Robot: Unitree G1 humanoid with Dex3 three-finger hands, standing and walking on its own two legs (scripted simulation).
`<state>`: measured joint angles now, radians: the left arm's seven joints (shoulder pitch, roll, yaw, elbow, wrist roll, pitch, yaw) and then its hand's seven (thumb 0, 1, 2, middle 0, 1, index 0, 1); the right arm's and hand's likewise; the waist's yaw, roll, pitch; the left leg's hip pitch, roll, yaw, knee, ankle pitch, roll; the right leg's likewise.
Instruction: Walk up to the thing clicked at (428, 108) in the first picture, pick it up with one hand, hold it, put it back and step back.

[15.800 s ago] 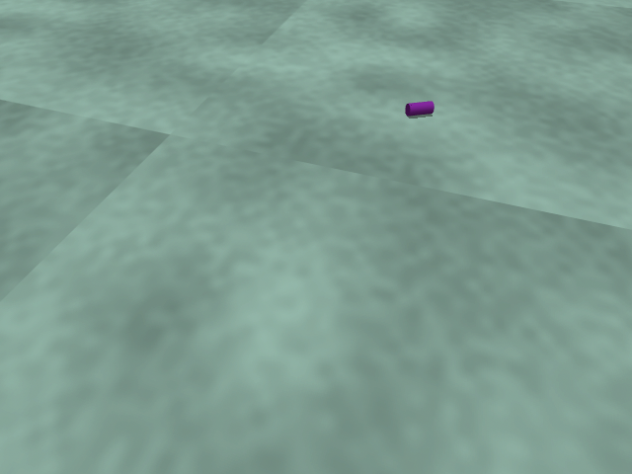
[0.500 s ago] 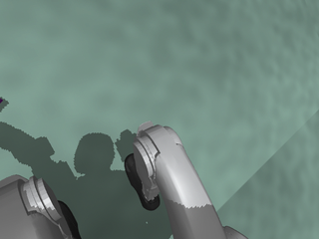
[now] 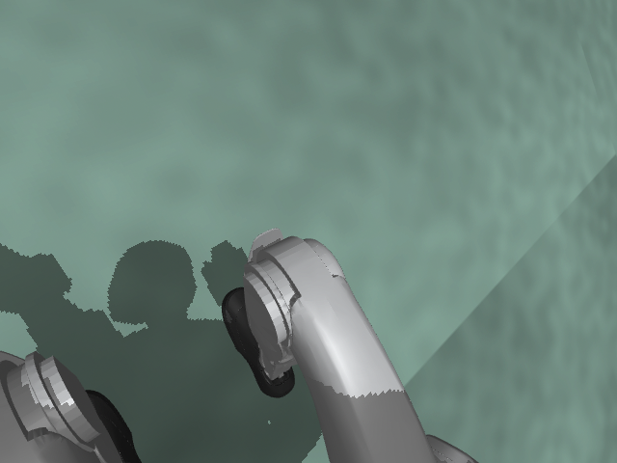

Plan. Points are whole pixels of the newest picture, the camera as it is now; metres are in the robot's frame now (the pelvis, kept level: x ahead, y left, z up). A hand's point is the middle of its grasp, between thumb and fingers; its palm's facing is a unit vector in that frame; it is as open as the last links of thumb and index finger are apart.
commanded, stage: close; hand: left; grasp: from above
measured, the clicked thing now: out of the picture +0.46 +0.29 -0.28
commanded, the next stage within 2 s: settle in 1.68 s
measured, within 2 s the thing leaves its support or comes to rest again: neither
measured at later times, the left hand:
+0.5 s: hand out of the picture +0.47 +0.29 -0.26, palm faces -0.30 -0.32 -0.90, open 13.2 cm
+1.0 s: hand out of the picture +0.46 +0.29 -0.27, palm faces -0.31 -0.32 -0.89, open 11.7 cm
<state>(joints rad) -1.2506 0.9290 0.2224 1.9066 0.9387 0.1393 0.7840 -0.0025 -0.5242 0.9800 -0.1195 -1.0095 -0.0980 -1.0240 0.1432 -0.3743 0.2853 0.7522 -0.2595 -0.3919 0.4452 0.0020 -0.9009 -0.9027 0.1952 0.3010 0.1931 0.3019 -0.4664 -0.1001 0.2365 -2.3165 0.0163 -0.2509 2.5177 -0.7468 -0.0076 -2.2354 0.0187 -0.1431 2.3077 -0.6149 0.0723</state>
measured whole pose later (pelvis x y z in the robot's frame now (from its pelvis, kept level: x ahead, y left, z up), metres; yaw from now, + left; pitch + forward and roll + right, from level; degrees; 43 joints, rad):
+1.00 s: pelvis -0.01 +0.00 +0.01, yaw -1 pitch +29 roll -16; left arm -1.27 0.98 0.16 1.85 0.92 0.13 0.73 0.00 -0.16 0.76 -0.38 -0.83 -0.38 -0.83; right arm 0.15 -0.39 0.32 0.70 -0.25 -0.38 0.39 0.01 -0.90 -0.90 0.20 0.30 0.19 0.30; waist -0.47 -0.14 0.27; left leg -2.30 0.02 -0.27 2.49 -0.73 0.00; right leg -2.20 0.02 -0.16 2.26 -0.60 0.07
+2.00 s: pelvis -0.01 +0.00 +0.02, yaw -1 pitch +30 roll -16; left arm -1.26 0.98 0.20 1.81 0.91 0.16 0.70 0.00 -0.02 0.53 -0.66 -0.61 -0.66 -0.61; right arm 0.18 -0.39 0.32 0.69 -0.24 -0.36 0.38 0.01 -0.90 -0.90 0.20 0.30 0.19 0.30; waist -0.47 -0.13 0.27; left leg -2.30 0.02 -0.26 2.47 -0.73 0.00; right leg -2.20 0.02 -0.16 2.24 -0.60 0.07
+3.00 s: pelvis +0.01 -0.01 +0.04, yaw +7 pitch +37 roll -6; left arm -1.14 0.61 0.21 1.55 0.87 0.31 0.44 0.00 -0.01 0.46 -0.70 -0.56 -0.70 -0.56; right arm 0.21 -0.33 0.04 0.84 -0.13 -0.25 0.30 0.00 -0.90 -0.90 0.20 0.30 0.20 0.30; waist -0.28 0.08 -0.08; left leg -2.26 0.03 -0.11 2.33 -0.73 -0.01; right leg -2.25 0.00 -0.04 2.23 -0.63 0.04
